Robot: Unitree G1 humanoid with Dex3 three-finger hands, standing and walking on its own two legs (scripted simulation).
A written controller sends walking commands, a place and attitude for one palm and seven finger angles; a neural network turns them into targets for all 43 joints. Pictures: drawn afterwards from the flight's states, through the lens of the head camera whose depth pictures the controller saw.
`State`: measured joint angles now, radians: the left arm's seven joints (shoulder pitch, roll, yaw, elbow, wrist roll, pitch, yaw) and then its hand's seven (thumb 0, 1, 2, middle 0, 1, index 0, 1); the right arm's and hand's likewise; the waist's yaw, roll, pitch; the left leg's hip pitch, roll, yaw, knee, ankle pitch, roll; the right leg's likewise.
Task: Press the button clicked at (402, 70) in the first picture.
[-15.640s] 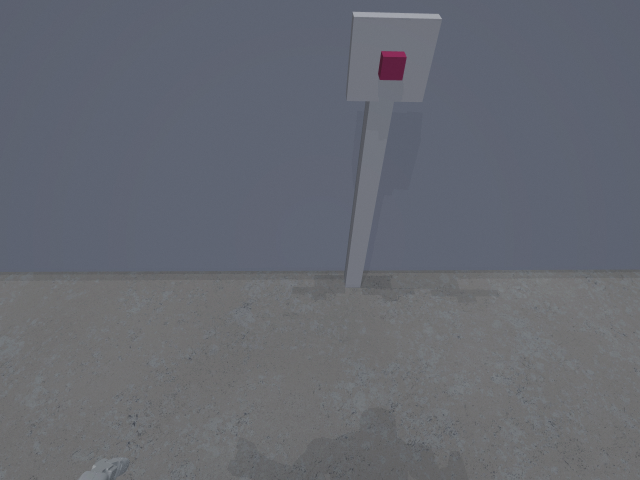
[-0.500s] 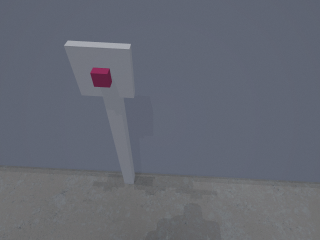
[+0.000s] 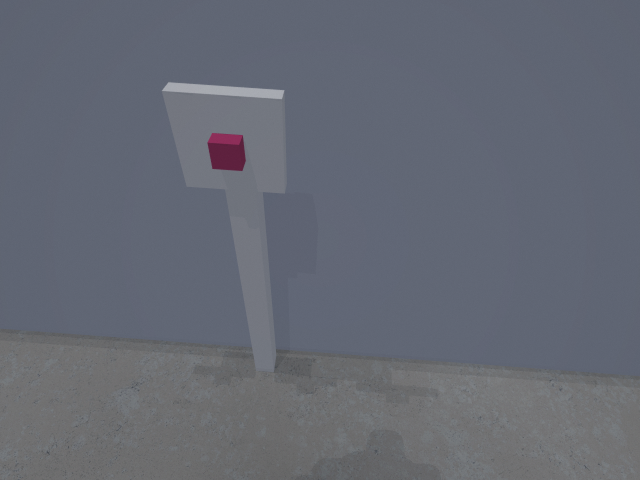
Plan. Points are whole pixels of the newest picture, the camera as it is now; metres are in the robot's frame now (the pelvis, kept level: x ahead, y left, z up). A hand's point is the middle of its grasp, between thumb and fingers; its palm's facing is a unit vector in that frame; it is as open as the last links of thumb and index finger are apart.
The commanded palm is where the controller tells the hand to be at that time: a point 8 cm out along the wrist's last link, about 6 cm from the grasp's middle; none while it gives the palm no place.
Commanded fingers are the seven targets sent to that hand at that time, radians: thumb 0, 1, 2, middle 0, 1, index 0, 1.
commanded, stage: shuffle to correct the standing spot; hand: left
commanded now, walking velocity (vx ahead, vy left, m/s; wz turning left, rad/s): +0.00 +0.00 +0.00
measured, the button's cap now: (227, 151) +0.57 +0.19 +0.12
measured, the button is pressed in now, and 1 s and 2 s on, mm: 0 0 0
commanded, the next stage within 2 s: come to a stop and stand still in 0.40 s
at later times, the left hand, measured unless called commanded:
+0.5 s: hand out of the picture +0.01 +0.15 -0.18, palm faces +0.05 -0.99 -0.13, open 7.4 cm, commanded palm none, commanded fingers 0.00 0.90 0.90 -0.20 -0.30 -0.20 -0.30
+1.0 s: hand out of the picture +0.11 +0.17 -0.17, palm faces +0.00 -0.97 -0.24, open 7.4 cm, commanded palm none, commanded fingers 0.00 0.90 0.90 -0.20 -0.30 -0.20 -0.30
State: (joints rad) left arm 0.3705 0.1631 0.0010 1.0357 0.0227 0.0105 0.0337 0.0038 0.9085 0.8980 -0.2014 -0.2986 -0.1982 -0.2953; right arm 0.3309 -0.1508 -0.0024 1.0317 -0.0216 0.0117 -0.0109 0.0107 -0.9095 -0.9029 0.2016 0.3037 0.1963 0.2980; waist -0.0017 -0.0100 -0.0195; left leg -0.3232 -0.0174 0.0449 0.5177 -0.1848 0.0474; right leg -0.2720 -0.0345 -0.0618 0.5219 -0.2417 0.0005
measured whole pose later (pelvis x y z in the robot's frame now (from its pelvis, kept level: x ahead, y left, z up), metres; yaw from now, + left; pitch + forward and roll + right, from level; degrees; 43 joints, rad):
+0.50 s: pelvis +0.06 +0.00 +0.00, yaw +0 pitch +0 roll +0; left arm 0.44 0.14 0.01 1.08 0.03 -0.01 0.02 0.00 0.91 0.90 -0.20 -0.30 -0.20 -0.30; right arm 0.36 -0.12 0.00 1.07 -0.02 -0.02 -0.01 0.01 -0.91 -0.90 0.20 0.30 0.20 0.30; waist 0.00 -0.04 -0.05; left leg -0.28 -0.02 0.05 0.58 -0.31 0.05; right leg -0.24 -0.03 -0.05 0.59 -0.37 -0.04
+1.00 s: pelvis +0.06 -0.01 +0.00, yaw -2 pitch +0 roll +0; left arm 0.25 0.17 0.01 0.99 0.02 -0.01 0.06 0.01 0.91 0.90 -0.20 -0.30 -0.20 -0.30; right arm 0.21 -0.18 -0.03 1.01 0.00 0.02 -0.03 0.01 -0.91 -0.90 0.20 0.30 0.19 0.30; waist 0.00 0.01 0.06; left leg -0.28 0.01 0.07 0.60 -0.31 0.02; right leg -0.25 0.00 -0.07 0.56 -0.32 -0.02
